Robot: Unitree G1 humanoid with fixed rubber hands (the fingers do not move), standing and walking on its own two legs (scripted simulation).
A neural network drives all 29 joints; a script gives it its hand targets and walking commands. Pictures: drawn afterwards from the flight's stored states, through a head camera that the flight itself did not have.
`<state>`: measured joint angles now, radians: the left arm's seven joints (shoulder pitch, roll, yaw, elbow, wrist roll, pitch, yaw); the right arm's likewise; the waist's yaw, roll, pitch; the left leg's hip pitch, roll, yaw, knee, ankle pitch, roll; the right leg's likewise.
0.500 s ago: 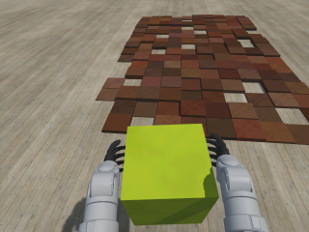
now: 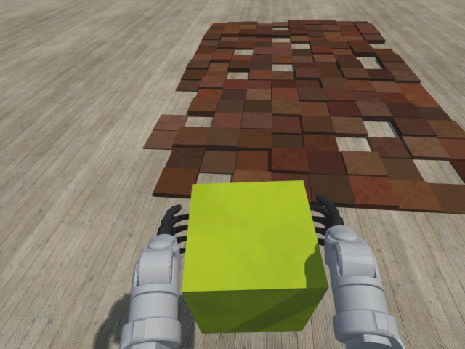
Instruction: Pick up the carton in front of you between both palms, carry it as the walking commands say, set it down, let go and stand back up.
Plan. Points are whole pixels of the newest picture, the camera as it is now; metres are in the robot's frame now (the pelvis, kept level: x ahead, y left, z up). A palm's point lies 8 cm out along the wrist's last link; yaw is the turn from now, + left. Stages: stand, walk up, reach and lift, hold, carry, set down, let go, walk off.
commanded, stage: hold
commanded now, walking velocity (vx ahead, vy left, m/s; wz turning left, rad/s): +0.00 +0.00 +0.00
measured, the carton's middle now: (249, 261) +0.30 +0.00 -0.03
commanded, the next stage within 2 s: carry in 0.12 s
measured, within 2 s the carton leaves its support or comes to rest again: neither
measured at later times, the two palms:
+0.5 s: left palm (176, 203) +0.37 +0.14 +0.07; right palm (328, 190) +0.38 -0.16 +0.08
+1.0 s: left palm (200, 125) +0.63 +0.11 +0.08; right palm (313, 114) +0.65 -0.19 +0.09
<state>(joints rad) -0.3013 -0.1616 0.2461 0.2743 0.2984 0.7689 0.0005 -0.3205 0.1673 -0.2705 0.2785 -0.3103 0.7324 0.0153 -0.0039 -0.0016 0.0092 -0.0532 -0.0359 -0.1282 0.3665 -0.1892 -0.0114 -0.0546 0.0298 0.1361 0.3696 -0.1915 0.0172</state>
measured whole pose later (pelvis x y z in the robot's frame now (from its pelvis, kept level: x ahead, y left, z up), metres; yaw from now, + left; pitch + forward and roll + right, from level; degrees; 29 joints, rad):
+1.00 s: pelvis +0.37 -0.06 +0.00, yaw +2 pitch +6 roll +1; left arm -0.16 -0.13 0.11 -0.35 0.11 1.24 0.10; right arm -0.19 0.14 -0.12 -0.34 -0.11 1.22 -0.09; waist 0.03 -0.01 -0.10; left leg -0.57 0.08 0.11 0.98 -0.29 0.00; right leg -0.19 -0.02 -0.22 0.35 -0.26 -0.07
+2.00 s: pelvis +1.03 -0.05 -0.01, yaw +1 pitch +7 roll +2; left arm -0.80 -0.05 0.31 -0.12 0.05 1.30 0.15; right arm -0.84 0.05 -0.33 -0.12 -0.10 1.30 -0.13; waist 0.08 -0.01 0.13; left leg -0.79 0.02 0.04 1.14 -0.32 0.06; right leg -0.28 0.02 -0.12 0.48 -0.32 -0.10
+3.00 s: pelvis +1.68 -0.01 +0.02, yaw -2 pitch +4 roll +0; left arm -0.68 0.00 0.24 0.17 0.07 1.21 0.12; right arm -0.67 0.04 -0.22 0.14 -0.10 1.19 -0.11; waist -0.05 -0.01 0.06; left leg -0.54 -0.05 0.12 0.64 -0.19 0.10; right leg -0.48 0.03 0.01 1.33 -0.40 -0.04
